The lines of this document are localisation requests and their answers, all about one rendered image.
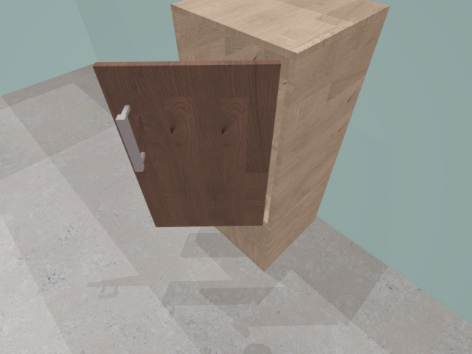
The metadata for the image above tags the cupboard door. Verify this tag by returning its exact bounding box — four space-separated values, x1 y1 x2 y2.
93 60 281 227

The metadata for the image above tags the handle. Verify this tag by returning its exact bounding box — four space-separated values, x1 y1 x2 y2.
115 105 145 172

